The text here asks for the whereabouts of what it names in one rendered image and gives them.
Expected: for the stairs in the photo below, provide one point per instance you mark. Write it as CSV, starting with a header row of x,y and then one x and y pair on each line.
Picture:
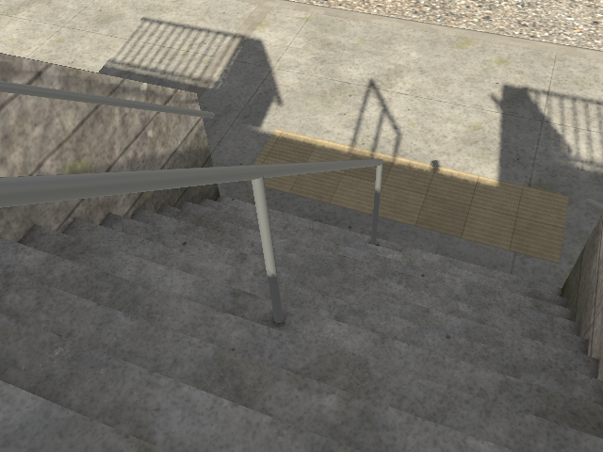
x,y
156,333

